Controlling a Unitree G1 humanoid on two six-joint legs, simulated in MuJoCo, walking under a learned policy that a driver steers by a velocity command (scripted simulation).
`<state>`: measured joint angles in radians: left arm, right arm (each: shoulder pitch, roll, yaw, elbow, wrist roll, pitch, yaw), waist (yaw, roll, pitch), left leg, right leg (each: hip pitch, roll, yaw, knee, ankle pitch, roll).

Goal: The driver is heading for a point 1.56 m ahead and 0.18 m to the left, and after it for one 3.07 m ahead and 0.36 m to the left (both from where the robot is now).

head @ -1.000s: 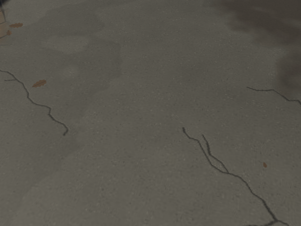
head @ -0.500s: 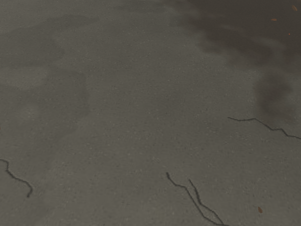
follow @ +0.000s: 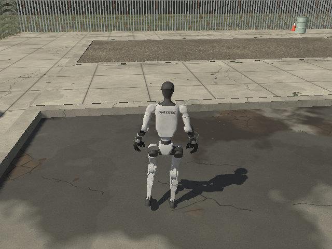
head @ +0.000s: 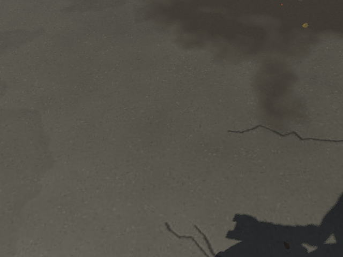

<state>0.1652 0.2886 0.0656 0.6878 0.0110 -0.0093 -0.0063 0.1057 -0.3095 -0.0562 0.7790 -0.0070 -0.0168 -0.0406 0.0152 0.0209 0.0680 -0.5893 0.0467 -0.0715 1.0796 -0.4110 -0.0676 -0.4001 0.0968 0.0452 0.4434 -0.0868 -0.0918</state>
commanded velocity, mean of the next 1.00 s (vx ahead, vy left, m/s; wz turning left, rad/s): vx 0.02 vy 0.00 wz -0.07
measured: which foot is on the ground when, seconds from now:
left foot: up 0.00-0.20, down 0.22-1.00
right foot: down 0.00-1.00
